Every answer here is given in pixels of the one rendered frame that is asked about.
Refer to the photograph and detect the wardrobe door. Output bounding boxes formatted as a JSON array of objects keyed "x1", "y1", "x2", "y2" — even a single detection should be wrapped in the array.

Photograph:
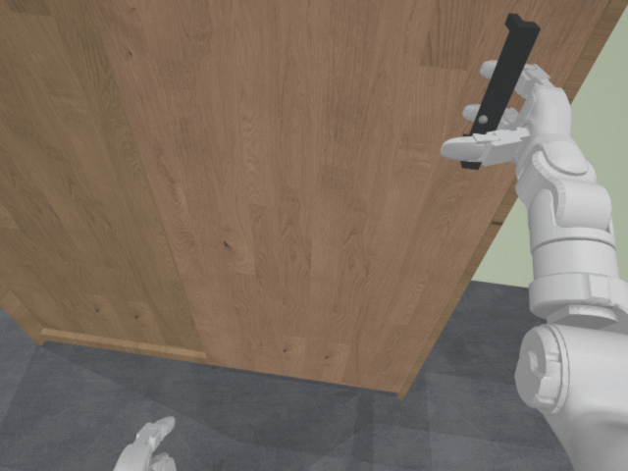
[
  {"x1": 90, "y1": 0, "x2": 608, "y2": 393},
  {"x1": 0, "y1": 0, "x2": 205, "y2": 352}
]

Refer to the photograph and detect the handle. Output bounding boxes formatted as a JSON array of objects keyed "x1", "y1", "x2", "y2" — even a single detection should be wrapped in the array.
[{"x1": 460, "y1": 13, "x2": 541, "y2": 170}]

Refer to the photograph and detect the right robot upper arm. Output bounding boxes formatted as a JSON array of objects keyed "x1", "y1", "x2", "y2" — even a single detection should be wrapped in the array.
[{"x1": 514, "y1": 323, "x2": 628, "y2": 471}]

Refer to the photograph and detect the robot right hand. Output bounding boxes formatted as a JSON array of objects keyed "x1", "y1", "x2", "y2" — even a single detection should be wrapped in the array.
[{"x1": 441, "y1": 60, "x2": 572, "y2": 167}]

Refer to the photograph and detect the right robot forearm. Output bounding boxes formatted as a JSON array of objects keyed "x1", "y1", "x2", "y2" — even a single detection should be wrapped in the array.
[{"x1": 515, "y1": 133, "x2": 628, "y2": 335}]

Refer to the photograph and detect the robot left hand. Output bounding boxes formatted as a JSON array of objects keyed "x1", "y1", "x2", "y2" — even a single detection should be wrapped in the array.
[{"x1": 113, "y1": 416, "x2": 177, "y2": 471}]

